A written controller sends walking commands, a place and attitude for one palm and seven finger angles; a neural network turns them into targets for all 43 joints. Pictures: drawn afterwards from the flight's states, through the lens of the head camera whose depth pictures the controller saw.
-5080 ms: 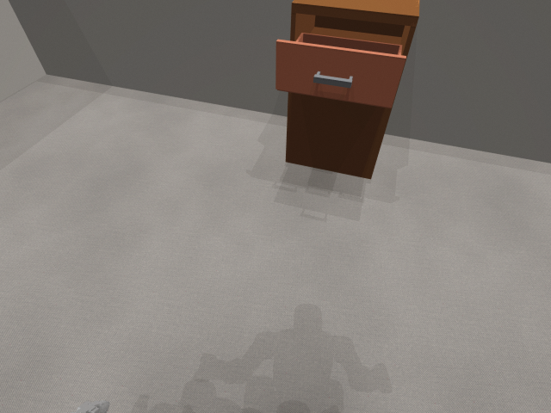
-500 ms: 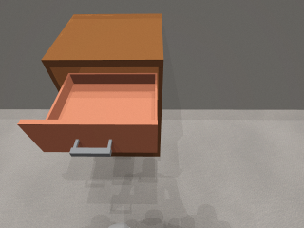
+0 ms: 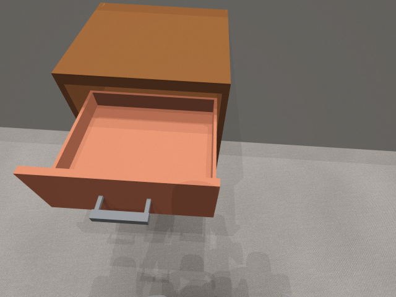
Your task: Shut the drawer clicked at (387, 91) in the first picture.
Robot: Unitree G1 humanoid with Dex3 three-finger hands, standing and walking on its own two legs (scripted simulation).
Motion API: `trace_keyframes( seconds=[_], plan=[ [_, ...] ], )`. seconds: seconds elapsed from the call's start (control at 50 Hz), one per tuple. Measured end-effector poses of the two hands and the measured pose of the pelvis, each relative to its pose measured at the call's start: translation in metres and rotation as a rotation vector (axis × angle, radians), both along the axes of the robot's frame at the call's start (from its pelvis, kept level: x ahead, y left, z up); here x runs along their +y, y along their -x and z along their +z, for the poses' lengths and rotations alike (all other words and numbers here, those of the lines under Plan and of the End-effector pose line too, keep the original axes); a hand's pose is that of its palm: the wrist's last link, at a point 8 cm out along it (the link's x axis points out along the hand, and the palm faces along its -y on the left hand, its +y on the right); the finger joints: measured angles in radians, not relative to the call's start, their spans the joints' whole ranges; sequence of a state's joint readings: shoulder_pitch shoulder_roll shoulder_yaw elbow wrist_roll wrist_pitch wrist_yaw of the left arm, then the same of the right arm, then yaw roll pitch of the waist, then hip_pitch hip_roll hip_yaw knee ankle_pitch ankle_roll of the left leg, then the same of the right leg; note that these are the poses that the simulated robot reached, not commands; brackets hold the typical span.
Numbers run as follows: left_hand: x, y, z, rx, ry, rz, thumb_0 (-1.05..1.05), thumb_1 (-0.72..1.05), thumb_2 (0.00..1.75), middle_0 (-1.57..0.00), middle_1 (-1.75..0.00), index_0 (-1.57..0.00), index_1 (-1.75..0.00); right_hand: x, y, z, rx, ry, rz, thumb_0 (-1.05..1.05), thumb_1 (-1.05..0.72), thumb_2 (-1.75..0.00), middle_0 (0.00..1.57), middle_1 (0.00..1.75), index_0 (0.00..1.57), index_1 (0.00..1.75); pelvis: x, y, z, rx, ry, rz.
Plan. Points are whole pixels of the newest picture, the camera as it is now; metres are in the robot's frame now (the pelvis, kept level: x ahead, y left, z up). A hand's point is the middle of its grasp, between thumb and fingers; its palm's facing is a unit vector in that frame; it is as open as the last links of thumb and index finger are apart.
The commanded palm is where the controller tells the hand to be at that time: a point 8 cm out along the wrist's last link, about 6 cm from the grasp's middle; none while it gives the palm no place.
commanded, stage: come to a stop and stand still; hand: left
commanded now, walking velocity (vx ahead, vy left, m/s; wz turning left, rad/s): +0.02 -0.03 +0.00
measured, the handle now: (122, 209) +0.30 +0.21 -0.08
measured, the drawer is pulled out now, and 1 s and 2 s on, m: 0.29 0.29 0.29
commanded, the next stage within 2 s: look again from close up in 0.62 s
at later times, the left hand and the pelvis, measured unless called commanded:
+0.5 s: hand out of the picture +0.01 +0.10 -0.17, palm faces +0.04 -0.97 -0.22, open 7.2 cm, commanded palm none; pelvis -0.02 -0.08 +0.00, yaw +0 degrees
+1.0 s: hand out of the picture +0.00 +0.13 -0.18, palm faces +0.05 -0.98 -0.20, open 7.4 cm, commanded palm none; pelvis +0.00 -0.04 +0.00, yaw +1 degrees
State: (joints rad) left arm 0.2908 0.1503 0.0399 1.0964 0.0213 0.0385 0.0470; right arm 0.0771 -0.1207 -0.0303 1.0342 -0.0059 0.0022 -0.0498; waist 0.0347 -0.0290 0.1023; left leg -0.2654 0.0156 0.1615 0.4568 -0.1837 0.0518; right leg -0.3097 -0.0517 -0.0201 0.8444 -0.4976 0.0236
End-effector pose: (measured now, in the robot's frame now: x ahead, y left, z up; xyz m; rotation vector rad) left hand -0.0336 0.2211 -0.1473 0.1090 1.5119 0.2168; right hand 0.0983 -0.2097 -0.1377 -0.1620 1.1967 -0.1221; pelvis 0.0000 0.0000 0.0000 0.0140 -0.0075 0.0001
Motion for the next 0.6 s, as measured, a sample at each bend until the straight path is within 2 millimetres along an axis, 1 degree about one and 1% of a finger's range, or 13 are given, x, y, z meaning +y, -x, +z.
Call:
trace_keyframes(
  seconds=[0.08,0.14,0.18,0.24,0.3,0.34,0.4,0.46,0.52,0.6],
  plan=[
    [0.0,-0.01,0.006,-0.047,-0.055,-0.021,0.0,0.9,0.9,-0.2,-0.3,-0.2,-0.3,-0.024,0.018,-0.007,0.025,-0.005,-0.016,-0.01,-0.92,-0.9,0.21,0.3,0.21,0.3,-0.015,0.009,-0.002,0.001,-0.005,-0.004],
    [-0.008,-0.015,0.007,-0.099,-0.092,-0.044,0.0,0.91,0.9,-0.2,-0.3,-0.2,-0.3,-0.046,0.036,-0.018,0.047,-0.02,-0.035,-0.01,-0.92,-0.9,0.21,0.3,0.21,0.3,-0.032,0.013,-0.008,0.0,-0.024,-0.004],
    [-0.018,-0.016,0.01,-0.113,-0.099,-0.057,0.0,0.91,0.9,-0.2,-0.3,-0.2,-0.3,-0.058,0.051,-0.022,0.073,-0.03,-0.053,0.0,-0.92,-0.9,0.21,0.3,0.21,0.3,-0.041,0.016,-0.008,-0.011,-0.018,0.003],
    [-0.034,-0.02,0.015,-0.129,-0.083,-0.07,0.0,0.91,0.9,-0.2,-0.3,-0.2,-0.3,-0.071,0.074,-0.019,0.125,-0.035,-0.068,0.0,-0.92,-0.9,0.2,0.3,0.2,0.3,-0.052,0.016,-0.002,-0.01,-0.017,0.001],
    [-0.051,-0.026,0.015,-0.137,-0.052,-0.088,0.0,0.9,0.9,-0.2,-0.3,-0.2,-0.3,-0.08,0.096,-0.016,0.162,-0.028,-0.091,0.0,-0.92,-0.9,0.2,0.3,0.2,0.3,-0.061,0.015,0.001,-0.005,-0.013,-0.007],
    [-0.06,-0.031,0.011,-0.144,-0.034,-0.094,0.0,0.91,0.9,-0.2,-0.3,-0.2,-0.3,-0.085,0.112,-0.017,0.19,-0.018,-0.101,0.0,-0.91,-0.9,0.2,0.3,0.2,0.3,-0.064,0.015,-0.001,0.0,0.004,-0.004],
    [-0.064,-0.035,0.008,-0.144,-0.032,-0.085,0.01,0.93,0.9,-0.2,-0.3,-0.21,-0.3,-0.085,0.135,-0.013,0.257,-0.011,-0.096,0.0,-0.91,-0.9,0.2,0.3,0.2,0.3,-0.072,0.016,0.0,-0.004,0.004,0.009],
    [-0.068,-0.035,0.009,-0.151,-0.028,-0.075,0.01,0.94,0.9,-0.2,-0.3,-0.21,-0.3,-0.084,0.153,-0.01,0.309,-0.017,-0.09,0.0,-0.91,-0.9,0.2,0.3,0.2,0.3,-0.077,0.018,0.003,-0.01,0.004,0.007],
    [-0.071,-0.031,0.01,-0.146,-0.026,-0.069,0.01,0.94,0.9,-0.2,-0.3,-0.21,-0.3,-0.081,0.164,-0.009,0.337,-0.028,-0.092,0.0,-0.91,-0.9,0.2,0.3,0.2,0.3,-0.079,0.019,0.004,-0.014,0.006,0.008],
    [-0.075,-0.022,0.011,-0.124,-0.019,-0.061,0.01,0.93,0.9,-0.2,-0.3,-0.21,-0.3,-0.077,0.169,-0.01,0.342,-0.042,-0.094,0.0,-0.91,-0.9,0.2,0.3,0.2,0.3,-0.08,0.019,0.005,-0.017,0.008,0.009]
  ],
)
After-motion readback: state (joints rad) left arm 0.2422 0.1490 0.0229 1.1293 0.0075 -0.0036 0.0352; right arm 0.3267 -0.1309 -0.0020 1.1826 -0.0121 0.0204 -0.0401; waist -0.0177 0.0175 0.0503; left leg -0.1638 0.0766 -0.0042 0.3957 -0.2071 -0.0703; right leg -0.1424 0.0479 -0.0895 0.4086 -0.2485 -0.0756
